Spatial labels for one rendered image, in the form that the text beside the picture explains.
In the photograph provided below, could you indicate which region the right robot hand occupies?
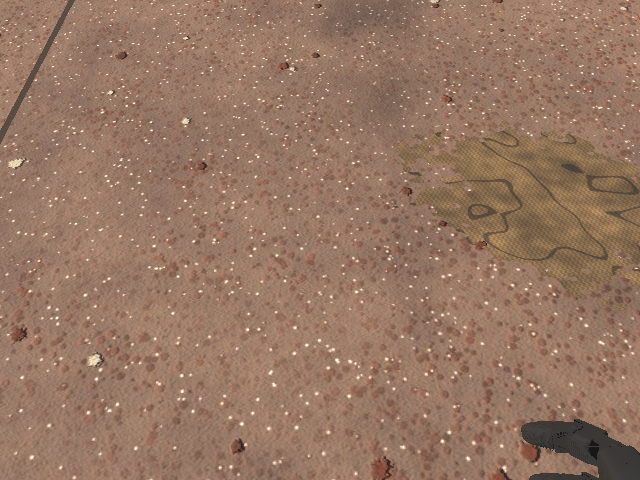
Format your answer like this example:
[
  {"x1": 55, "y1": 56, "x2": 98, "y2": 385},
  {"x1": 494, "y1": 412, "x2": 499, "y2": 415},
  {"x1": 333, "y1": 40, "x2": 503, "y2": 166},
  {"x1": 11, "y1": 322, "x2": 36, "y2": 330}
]
[{"x1": 521, "y1": 419, "x2": 640, "y2": 480}]

